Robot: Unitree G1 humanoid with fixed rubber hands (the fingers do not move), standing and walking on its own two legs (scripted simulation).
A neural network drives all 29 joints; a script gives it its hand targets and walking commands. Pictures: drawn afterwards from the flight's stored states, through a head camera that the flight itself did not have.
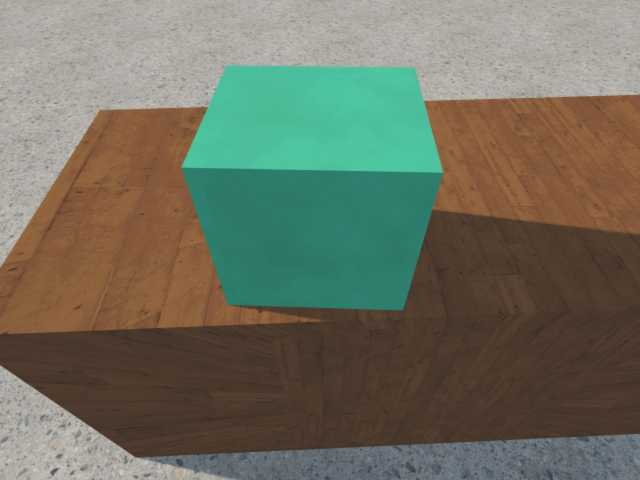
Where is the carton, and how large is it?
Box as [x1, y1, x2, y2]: [181, 65, 442, 309]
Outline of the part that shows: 226,65 181,167 227,303 245,305 402,309 442,174 441,166 414,67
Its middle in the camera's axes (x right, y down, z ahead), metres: +0.00 -0.08 +0.58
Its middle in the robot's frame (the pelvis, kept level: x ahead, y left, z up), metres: +0.49 +0.02 +0.09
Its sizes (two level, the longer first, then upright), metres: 0.272 0.239 0.266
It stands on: a pedestal, 0.73 m high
